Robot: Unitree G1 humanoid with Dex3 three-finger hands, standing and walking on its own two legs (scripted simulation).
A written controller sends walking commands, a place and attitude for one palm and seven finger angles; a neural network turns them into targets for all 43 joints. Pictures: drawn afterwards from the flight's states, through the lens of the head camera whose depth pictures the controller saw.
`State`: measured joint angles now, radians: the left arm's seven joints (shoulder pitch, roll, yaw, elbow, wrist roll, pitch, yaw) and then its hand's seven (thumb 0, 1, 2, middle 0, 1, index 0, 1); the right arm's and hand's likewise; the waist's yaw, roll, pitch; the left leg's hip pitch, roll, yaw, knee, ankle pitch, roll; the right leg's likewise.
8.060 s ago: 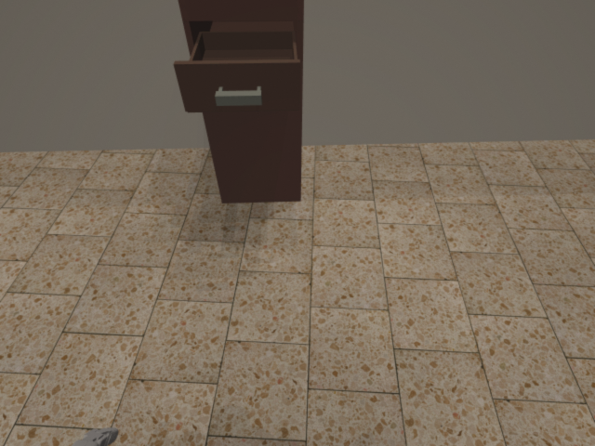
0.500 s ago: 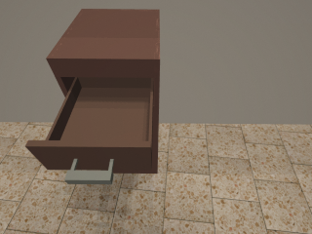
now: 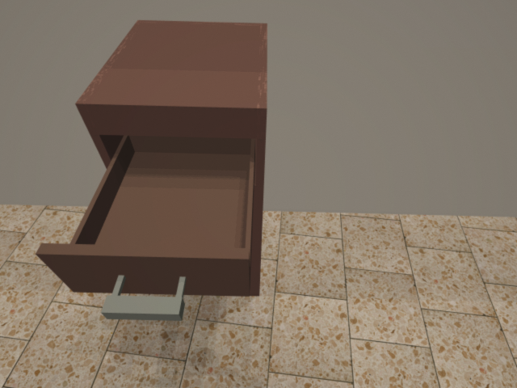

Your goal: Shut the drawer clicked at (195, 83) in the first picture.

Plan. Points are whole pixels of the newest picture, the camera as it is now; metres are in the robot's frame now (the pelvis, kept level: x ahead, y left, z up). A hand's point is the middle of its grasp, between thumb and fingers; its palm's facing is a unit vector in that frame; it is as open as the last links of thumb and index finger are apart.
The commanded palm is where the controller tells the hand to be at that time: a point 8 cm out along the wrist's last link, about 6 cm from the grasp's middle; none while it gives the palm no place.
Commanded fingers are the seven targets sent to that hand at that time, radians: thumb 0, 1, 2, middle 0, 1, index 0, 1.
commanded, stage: come to a stop and stand still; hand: left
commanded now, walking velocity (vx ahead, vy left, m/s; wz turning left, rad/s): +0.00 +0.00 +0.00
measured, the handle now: (148, 294) +0.26 +0.21 -0.03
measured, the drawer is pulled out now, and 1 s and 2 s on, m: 0.30 0.30 0.28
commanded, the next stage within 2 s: look again from close up in 0.14 s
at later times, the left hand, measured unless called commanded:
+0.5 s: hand out of the picture -0.02 +0.14 -0.17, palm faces +0.04 -0.99 -0.16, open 7.4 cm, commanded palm none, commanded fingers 0.00 0.90 0.90 -0.20 -0.30 -0.20 -0.30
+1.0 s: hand out of the picture +0.04 +0.18 -0.12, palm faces +0.18 -0.94 -0.27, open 7.1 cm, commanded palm +0.08 +0.19 -0.06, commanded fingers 0.00 0.90 0.90 -0.34 -0.45 -0.34 -0.45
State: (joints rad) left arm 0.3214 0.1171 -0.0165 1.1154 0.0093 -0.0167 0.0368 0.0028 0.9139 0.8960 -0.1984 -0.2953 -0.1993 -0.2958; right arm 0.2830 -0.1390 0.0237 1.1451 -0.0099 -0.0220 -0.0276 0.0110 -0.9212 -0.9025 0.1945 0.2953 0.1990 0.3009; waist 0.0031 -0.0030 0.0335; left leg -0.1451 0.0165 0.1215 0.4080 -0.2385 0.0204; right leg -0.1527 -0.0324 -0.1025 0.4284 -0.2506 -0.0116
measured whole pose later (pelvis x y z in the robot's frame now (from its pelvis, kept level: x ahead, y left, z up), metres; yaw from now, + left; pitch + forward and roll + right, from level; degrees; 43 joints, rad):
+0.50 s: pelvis +0.00 -0.01 +0.00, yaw +0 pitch -2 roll +0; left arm 0.34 0.11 -0.01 1.11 0.01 -0.02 0.04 0.00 0.91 0.90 -0.20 -0.30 -0.20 -0.30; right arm 0.31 -0.11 0.03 1.15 -0.01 -0.02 -0.03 0.01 -0.91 -0.90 0.19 0.30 0.20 0.30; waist 0.00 0.00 0.03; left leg -0.13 0.03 0.12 0.40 -0.23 0.01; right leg -0.14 -0.02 -0.10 0.42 -0.25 -0.02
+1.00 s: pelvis -0.01 -0.01 -0.01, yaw +1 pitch -1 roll +0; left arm 0.57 0.18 -0.03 0.44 -0.10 0.05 0.14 0.09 1.00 0.89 -0.22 -0.32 -0.22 -0.32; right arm 0.39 -0.19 0.01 0.96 0.04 -0.19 -0.07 0.03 -0.93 -0.90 0.20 0.30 0.20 0.30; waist -0.01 0.03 0.01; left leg -0.22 0.03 0.10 0.50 -0.26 0.00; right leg -0.22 -0.02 -0.12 0.52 -0.28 -0.03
